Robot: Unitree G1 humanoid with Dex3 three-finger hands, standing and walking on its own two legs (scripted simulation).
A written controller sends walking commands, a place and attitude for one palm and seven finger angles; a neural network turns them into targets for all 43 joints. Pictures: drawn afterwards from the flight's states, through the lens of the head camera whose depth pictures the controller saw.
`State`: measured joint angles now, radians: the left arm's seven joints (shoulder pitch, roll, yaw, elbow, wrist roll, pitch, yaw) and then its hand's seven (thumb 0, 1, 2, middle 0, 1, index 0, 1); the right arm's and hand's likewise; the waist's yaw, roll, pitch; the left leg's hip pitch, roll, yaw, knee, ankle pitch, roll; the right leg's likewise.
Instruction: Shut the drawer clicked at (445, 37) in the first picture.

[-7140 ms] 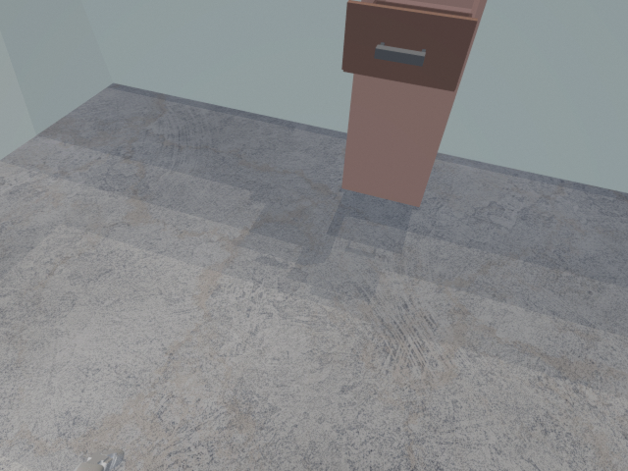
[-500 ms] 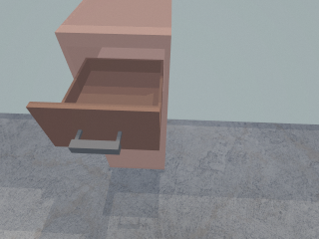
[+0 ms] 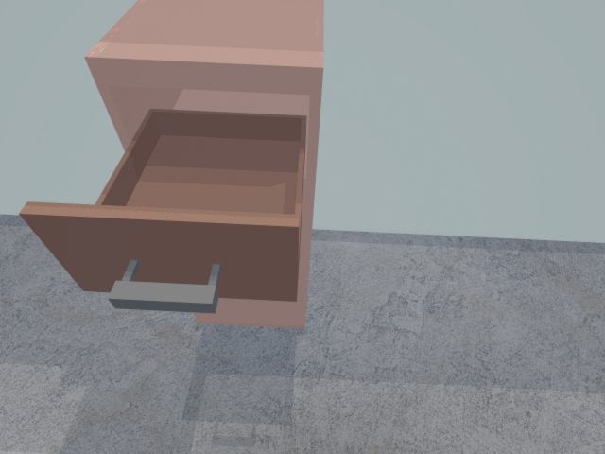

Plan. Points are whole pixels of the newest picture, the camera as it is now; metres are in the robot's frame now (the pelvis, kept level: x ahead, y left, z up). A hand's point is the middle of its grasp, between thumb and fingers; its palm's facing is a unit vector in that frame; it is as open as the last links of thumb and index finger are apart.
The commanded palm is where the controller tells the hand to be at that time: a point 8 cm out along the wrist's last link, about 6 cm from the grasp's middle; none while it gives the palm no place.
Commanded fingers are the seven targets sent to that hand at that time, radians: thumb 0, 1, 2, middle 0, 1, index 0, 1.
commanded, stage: come to a stop and stand still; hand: left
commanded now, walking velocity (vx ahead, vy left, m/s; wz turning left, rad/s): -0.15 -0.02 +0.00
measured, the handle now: (170, 282) +0.31 +0.20 +0.05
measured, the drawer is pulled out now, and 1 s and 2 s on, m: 0.29 0.29 0.29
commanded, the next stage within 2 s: look again from close up in 0.98 s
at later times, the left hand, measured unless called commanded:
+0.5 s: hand out of the picture +0.03 +0.19 -0.16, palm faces +0.02 -0.97 -0.26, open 7.4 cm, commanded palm none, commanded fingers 0.00 0.90 0.90 -0.20 -0.30 -0.20 -0.30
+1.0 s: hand out of the picture -0.05 +0.16 -0.15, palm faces +0.01 -0.98 -0.22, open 7.4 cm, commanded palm none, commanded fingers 0.00 0.90 0.90 -0.20 -0.30 -0.20 -0.30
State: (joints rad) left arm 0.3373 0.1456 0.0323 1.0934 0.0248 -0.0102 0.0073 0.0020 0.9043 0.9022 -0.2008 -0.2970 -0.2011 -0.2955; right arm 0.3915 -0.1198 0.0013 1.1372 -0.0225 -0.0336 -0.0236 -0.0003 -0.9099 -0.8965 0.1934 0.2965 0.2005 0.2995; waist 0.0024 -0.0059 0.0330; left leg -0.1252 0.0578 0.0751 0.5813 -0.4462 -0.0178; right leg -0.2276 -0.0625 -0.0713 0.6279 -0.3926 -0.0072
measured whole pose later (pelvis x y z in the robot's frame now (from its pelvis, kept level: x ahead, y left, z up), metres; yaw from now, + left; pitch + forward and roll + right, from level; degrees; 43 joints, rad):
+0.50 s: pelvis -0.01 +0.00 +0.00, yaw +1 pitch +1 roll +0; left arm 0.24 0.18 0.01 1.01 0.02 -0.01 0.05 0.00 0.91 0.90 -0.20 -0.30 -0.20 -0.30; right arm 0.23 -0.19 -0.04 0.99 -0.01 -0.01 -0.02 0.01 -0.92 -0.90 0.19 0.30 0.20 0.30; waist -0.01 0.01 0.05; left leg -0.21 0.05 0.11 0.56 -0.37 -0.01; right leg -0.24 -0.07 -0.07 0.59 -0.35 0.03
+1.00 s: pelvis -0.05 -0.02 +0.01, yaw +0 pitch +0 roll +1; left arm 0.31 0.17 -0.01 1.06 0.01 0.01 0.02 0.00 0.90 0.90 -0.20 -0.30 -0.20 -0.30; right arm 0.37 -0.18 0.01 1.10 -0.02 0.01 0.00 0.00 -0.91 -0.90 0.19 0.30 0.20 0.30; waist -0.01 0.01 0.03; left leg -0.21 0.06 0.11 0.46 -0.24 -0.03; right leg -0.25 -0.05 -0.07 0.51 -0.26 0.00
